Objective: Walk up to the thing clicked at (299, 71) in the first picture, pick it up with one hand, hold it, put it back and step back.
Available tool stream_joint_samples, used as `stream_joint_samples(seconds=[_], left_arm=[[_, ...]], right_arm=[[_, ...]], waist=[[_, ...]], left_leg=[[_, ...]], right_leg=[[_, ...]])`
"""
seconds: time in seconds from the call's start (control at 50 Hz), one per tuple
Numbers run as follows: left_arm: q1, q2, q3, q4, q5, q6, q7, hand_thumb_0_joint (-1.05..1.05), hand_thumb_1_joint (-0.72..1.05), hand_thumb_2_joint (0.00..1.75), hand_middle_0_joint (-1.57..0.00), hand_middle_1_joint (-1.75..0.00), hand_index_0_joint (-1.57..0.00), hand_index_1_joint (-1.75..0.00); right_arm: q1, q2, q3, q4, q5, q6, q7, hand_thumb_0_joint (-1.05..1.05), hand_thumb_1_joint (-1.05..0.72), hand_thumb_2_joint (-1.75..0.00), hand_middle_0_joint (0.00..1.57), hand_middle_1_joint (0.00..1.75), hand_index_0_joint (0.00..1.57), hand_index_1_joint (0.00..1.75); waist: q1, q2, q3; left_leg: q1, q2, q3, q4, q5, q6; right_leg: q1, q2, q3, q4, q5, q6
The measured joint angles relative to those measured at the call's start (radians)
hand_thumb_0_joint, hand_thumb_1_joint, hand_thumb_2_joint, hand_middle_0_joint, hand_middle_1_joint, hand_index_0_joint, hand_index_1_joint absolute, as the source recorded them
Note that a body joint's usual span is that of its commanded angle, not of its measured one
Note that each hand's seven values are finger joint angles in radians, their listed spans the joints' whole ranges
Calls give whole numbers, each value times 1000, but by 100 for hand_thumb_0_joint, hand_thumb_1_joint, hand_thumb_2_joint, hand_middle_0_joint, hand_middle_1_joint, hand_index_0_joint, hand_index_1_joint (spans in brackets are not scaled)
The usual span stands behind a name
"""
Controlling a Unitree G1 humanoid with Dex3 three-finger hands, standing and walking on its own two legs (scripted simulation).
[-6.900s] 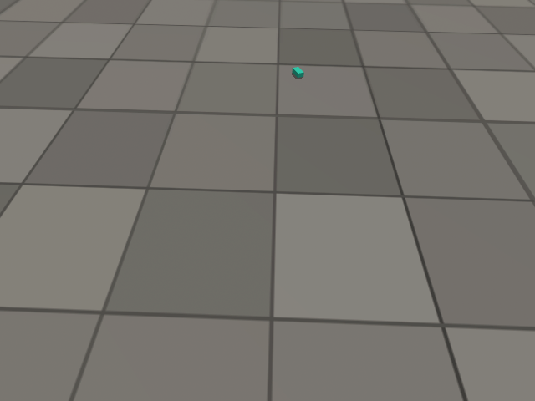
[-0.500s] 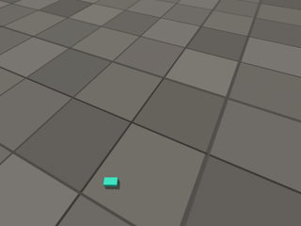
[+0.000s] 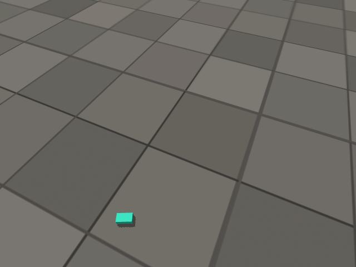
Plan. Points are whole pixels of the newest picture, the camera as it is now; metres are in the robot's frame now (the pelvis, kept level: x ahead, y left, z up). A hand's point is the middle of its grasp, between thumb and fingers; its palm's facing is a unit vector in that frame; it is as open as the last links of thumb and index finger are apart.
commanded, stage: walk up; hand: left
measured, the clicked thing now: (124, 218) +0.49 +0.28 -0.77
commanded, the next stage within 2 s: stand in 0.48 s
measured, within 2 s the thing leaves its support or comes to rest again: neither
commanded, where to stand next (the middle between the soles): +0.07 +0.01 m, yaw +5 degrees
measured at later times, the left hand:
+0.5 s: hand out of the picture +0.09 +0.25 -0.16, palm faces -0.04 -0.94 -0.33, open 7.4 cm
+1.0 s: hand out of the picture +0.08 +0.26 -0.15, palm faces +0.00 -0.94 -0.35, open 7.4 cm
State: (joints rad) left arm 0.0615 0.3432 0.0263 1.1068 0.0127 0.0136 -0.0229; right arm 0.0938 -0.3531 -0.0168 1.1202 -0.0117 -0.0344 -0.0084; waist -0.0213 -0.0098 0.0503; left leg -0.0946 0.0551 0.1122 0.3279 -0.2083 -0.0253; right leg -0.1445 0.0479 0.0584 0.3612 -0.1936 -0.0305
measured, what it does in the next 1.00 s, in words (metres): stands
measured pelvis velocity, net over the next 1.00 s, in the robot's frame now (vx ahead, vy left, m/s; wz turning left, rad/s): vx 0.00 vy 0.00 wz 0.03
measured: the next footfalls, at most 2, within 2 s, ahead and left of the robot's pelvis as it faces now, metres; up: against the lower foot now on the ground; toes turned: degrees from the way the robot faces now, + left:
none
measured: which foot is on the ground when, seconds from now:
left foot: down 0.00-1.00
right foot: down 0.00-1.00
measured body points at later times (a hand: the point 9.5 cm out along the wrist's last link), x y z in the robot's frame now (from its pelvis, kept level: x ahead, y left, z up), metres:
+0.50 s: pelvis +0.00 +0.00 +0.00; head +0.02 +0.00 +0.45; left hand +0.10 +0.30 -0.13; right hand +0.08 -0.31 -0.13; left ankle -0.02 +0.13 -0.75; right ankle +0.00 -0.10 -0.75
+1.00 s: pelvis +0.00 +0.00 +0.00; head +0.01 +0.00 +0.45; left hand +0.08 +0.31 -0.12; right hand +0.08 -0.30 -0.13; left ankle -0.02 +0.13 -0.75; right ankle +0.00 -0.10 -0.75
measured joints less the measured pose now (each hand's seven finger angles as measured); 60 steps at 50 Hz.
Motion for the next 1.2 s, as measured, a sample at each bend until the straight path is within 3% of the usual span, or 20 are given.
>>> stream_joint_samples(seconds=[0.48, 1.2], left_arm=[[33, 4, -2, -3, 4, 1, 3, 1, 90, 89, -20, -30, -20, -30], [39, 7, -21, 39, -5, -24, 18, 1, 90, 89, -20, -30, -20, -30]], right_arm=[[0, 4, -5, -15, 2, 14, 4, 1, -90, -90, 20, 30, 21, 30], [11, 7, 11, 35, 0, 23, 19, 1, -90, -90, 20, 30, 21, 30]], waist=[[7, 5, 5], [9, 13, -6]], left_leg=[[19, 8, 10, -2, -9, -4], [21, -15, -35, -52, 36, 7]], right_leg=[[15, 9, 10, -2, -6, -5], [45, -16, -33, -73, 34, 8]])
